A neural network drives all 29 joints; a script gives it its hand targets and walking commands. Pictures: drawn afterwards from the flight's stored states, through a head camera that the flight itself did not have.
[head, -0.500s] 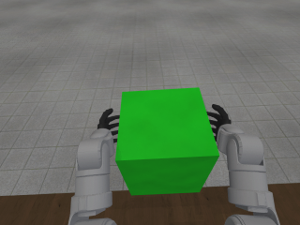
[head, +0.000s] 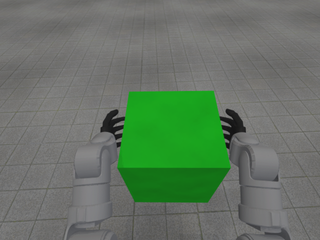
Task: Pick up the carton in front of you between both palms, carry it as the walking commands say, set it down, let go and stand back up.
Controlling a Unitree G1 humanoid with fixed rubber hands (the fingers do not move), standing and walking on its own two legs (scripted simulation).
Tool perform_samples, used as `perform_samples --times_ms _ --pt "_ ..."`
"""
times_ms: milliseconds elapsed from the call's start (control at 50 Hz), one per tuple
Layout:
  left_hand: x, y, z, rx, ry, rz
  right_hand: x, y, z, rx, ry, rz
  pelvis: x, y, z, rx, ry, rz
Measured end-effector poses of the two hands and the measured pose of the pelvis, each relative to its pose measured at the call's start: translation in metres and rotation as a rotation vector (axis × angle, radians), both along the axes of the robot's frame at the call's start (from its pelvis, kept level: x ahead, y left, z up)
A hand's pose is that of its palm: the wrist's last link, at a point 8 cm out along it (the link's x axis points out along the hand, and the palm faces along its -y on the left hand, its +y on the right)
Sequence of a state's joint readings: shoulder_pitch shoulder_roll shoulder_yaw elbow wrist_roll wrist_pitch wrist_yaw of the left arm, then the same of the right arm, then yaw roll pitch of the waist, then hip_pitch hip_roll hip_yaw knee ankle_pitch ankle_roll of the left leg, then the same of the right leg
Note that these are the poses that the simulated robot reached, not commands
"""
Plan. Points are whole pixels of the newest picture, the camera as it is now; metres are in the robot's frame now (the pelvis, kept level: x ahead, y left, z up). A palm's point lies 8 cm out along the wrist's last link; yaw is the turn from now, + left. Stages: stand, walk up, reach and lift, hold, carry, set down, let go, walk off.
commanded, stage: carry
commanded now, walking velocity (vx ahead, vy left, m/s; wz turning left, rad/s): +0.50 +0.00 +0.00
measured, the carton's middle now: (171, 150) +0.35 +0.00 +0.05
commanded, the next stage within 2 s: none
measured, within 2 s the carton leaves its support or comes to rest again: neither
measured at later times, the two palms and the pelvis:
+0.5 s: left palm (135, 83) +0.63 +0.12 +0.07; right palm (217, 81) +0.63 -0.18 +0.07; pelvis +0.30 -0.02 -0.03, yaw -1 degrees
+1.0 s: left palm (128, 45) +0.91 +0.18 +0.08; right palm (193, 44) +0.89 -0.12 +0.09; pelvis +0.58 +0.04 -0.02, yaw -1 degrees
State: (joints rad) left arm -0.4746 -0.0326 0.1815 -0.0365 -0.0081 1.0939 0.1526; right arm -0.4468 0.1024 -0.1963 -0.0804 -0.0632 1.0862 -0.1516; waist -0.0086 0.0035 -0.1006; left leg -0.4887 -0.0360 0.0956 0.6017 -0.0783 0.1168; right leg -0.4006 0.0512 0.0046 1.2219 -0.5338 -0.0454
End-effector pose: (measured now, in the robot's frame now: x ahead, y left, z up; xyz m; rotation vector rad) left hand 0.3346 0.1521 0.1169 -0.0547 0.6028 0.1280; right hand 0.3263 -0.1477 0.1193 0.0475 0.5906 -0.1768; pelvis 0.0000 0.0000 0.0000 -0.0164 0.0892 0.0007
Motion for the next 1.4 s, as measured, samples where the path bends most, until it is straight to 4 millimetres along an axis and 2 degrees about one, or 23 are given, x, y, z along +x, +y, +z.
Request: perform_samples --times_ms 60,140,260,360,420,460,540,600,660,720,820,900,960,1060,1140,1240,1340,1400 --pt "0.025 -0.005 -0.015 -0.030 0.073 -0.016 0.016 -0.004 -0.013 0.015 0.072 -0.037 0.027 0.007 0.005 -0.012 -0.011 -0.005" --pt "0.065 -0.010 -0.018 -0.058 0.075 -0.016 0.052 -0.009 -0.012 0.031 0.071 -0.070 0.065 0.011 0.009 -0.015 -0.009 -0.010" --pt "0.137 -0.012 -0.010 -0.044 0.033 -0.007 0.130 -0.011 -0.003 0.042 0.030 -0.060 0.137 0.007 0.010 -0.008 0.001 -0.007" --pt "0.209 -0.022 -0.011 -0.028 0.005 -0.009 0.203 -0.021 -0.005 0.028 0.004 -0.044 0.210 -0.004 -0.002 0.013 0.006 -0.003" --pt "0.255 -0.032 -0.023 -0.016 -0.004 -0.007 0.251 -0.031 -0.019 0.023 -0.004 -0.032 0.259 -0.014 -0.022 0.024 -0.003 0.011" --pt "0.280 -0.034 -0.035 0.004 0.013 0.006 0.282 -0.034 -0.034 0.025 0.013 -0.009 0.282 -0.017 -0.031 0.008 0.006 -0.004" --pt "0.305 -0.026 -0.063 0.009 0.109 0.049 0.321 -0.026 -0.062 0.040 0.108 0.024 0.315 -0.024 -0.029 0.009 0.000 -0.005" --pt "0.322 -0.016 -0.071 -0.006 0.131 0.091 0.346 -0.016 -0.070 0.065 0.132 0.032 0.342 -0.026 -0.025 0.013 -0.001 -0.002" --pt "0.350 -0.008 -0.067 -0.018 0.113 0.110 0.375 -0.008 -0.069 0.081 0.114 0.032 0.371 -0.023 -0.020 0.017 0.003 -0.001" --pt "0.387 -0.003 -0.055 -0.026 0.076 0.105 0.408 -0.003 -0.060 0.075 0.077 0.027 0.406 -0.017 -0.016 0.020 0.008 0.002" --pt "0.462 0.008 -0.033 -0.021 0.000 0.065 0.473 0.008 -0.036 0.042 -0.002 0.017 0.473 0.002 -0.016 0.020 0.017 0.000" --pt "0.525 0.021 -0.028 -0.004 -0.043 0.019 0.528 0.021 -0.027 0.013 -0.043 0.003 0.530 0.022 -0.030 0.021 0.008 -0.011" --pt "0.559 0.024 -0.031 -0.005 0.006 -0.012 0.554 0.024 -0.029 0.000 0.005 -0.022 0.560 0.031 -0.024 0.014 0.001 -0.015" --pt "0.601 0.022 -0.030 -0.057 0.061 -0.011 0.586 0.022 -0.026 0.020 0.056 -0.073 0.609 0.039 -0.008 -0.010 -0.002 -0.018" --pt "0.630 0.022 -0.027 -0.078 0.061 0.015 0.618 0.023 -0.022 0.059 0.055 -0.093 0.657 0.037 -0.001 -0.022 0.001 -0.018" --pt "0.672 0.021 -0.028 -0.032 0.047 0.029 0.673 0.022 -0.024 0.043 0.044 -0.022 0.725 0.027 -0.005 -0.016 -0.005 -0.020" --pt "0.727 0.007 -0.043 0.004 0.039 0.048 0.737 0.007 -0.044 0.039 0.037 0.024 0.804 0.006 -0.026 -0.002 -0.010 0.008" --pt "0.753 0.001 -0.056 0.027 0.104 0.057 0.767 0.002 -0.062 0.050 0.103 0.038 0.837 -0.002 -0.026 -0.012 -0.008 0.023"
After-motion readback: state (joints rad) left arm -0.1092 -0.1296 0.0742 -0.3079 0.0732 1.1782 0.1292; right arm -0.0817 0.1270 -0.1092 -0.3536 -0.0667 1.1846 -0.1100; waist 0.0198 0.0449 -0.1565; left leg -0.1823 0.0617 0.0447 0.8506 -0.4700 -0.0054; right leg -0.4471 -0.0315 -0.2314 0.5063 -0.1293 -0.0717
